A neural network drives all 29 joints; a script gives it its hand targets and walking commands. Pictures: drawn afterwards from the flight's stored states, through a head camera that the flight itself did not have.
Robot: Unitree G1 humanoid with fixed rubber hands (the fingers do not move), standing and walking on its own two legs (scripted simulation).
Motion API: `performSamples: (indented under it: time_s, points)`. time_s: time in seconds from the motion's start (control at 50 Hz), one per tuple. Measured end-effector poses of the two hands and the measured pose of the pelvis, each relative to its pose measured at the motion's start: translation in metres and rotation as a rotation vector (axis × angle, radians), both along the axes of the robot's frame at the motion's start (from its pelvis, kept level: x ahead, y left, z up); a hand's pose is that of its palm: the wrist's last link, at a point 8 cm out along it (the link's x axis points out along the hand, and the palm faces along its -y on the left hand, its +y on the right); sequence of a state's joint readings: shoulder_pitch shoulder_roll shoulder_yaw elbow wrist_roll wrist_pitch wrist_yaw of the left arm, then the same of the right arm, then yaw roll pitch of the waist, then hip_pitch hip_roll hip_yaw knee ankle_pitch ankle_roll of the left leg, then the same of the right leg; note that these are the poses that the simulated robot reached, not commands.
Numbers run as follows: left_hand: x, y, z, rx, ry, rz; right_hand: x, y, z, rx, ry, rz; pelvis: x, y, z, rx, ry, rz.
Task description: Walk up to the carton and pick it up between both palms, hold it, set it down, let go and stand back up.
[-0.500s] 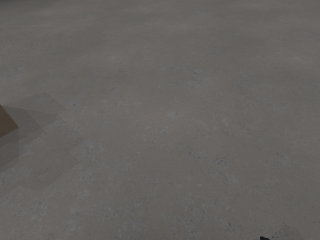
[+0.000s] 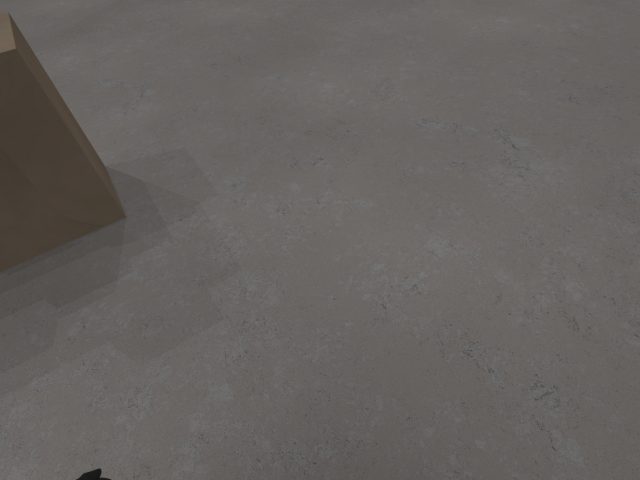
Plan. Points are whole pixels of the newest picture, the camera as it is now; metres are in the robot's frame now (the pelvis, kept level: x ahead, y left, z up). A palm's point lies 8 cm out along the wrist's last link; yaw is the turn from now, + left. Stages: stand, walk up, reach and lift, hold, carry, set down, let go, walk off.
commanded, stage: walk up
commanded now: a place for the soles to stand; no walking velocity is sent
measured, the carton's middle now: out of the picture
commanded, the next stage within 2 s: none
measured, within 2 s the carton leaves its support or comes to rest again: neither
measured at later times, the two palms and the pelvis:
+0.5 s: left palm (108, 380) +0.29 +0.32 -0.05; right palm (476, 306) +0.44 -0.25 -0.13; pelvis +0.27 +0.01 -0.01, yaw +12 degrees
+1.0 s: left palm (113, 291) +0.47 +0.39 -0.07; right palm (381, 185) +0.77 -0.12 -0.12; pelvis +0.52 +0.10 -0.01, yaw +21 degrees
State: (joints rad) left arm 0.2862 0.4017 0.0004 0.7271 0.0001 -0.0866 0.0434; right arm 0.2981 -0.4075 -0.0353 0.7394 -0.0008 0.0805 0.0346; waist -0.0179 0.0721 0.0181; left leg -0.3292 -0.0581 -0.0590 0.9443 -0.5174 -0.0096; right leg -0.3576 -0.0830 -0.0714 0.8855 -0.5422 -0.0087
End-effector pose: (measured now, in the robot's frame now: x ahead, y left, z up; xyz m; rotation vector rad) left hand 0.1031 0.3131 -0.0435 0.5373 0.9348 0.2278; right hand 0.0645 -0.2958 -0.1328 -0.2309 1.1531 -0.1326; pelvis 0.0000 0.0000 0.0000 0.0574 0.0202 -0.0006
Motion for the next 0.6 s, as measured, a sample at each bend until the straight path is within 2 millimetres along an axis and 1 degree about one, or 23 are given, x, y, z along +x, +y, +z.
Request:
performSamples:
  time_s: [0.04,0.08,0.14,0.2,0.26,0.3,0.34,0.38,0.4,0.44,0.48,0.52,0.54,0.56,0.6]
  points:
    - [0.002,0.007,0.013,0.044,-0.006,0.051,0.037,0.007,-0.002,0.027,-0.029,0.032,0.021,0.000,0.003,0.007,-0.011,0.031]
    - [0.002,0.014,0.021,0.075,0.009,0.091,0.080,0.015,-0.001,0.051,-0.077,0.060,0.041,0.002,0.006,0.003,-0.022,0.050]
    - [0.000,0.019,0.023,0.086,0.044,0.149,0.146,0.028,0.006,0.079,-0.145,0.113,0.070,0.004,0.008,-0.006,-0.031,0.083]
    - [0.002,0.023,0.014,0.071,0.073,0.212,0.211,0.042,0.012,0.090,-0.187,0.184,0.102,0.008,0.004,-0.020,-0.035,0.127]
    - [0.008,0.026,-0.004,0.044,0.108,0.272,0.279,0.062,0.014,0.092,-0.223,0.260,0.134,0.014,-0.005,-0.038,-0.028,0.165]
    - [0.017,0.026,-0.019,0.016,0.139,0.305,0.321,0.077,0.016,0.094,-0.244,0.303,0.158,0.017,-0.012,-0.004,-0.021,0.181]
    - [0.033,0.021,-0.029,-0.026,0.154,0.327,0.353,0.087,0.019,0.090,-0.258,0.333,0.182,0.021,-0.013,0.049,-0.019,0.208]
    - [0.059,0.015,-0.032,-0.060,0.145,0.319,0.375,0.087,0.020,0.069,-0.263,0.330,0.203,0.022,-0.012,0.052,-0.008,0.212]
    - [0.076,0.013,-0.031,-0.067,0.132,0.304,0.380,0.083,0.019,0.055,-0.260,0.317,0.213,0.022,-0.011,0.049,-0.003,0.205]
    - [0.119,0.012,-0.025,-0.072,0.086,0.266,0.382,0.070,0.016,0.021,-0.222,0.287,0.234,0.019,-0.009,0.052,-0.001,0.200]
    - [0.168,0.011,-0.015,-0.070,0.016,0.220,0.377,0.054,0.009,-0.007,-0.153,0.260,0.257,0.016,-0.007,0.058,-0.005,0.211]
    - [0.213,0.010,-0.008,-0.045,-0.052,0.172,0.377,0.041,-0.003,-0.017,-0.094,0.238,0.278,0.011,-0.010,0.063,-0.005,0.217]
    - [0.230,0.009,-0.008,-0.028,-0.074,0.157,0.381,0.036,-0.009,-0.016,-0.076,0.231,0.289,0.008,-0.014,0.061,-0.012,0.218]
    - [0.241,0.008,-0.007,-0.017,-0.084,0.165,0.389,0.034,-0.015,-0.013,-0.062,0.229,0.299,0.007,-0.016,0.042,-0.024,0.228]
    - [0.252,0.011,-0.002,0.010,-0.087,0.210,0.412,0.040,-0.020,0.001,-0.057,0.244,0.321,0.009,-0.016,0.028,-0.033,0.253]
